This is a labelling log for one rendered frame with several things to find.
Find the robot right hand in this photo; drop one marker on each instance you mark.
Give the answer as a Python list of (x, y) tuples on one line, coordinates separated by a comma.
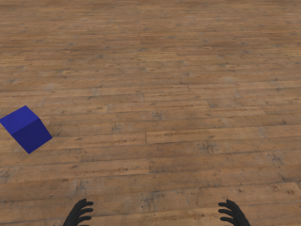
[(239, 218)]

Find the carton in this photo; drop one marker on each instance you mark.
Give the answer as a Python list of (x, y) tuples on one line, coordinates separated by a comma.
[(26, 128)]

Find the robot left hand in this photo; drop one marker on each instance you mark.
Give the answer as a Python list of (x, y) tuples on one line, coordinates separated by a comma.
[(73, 219)]

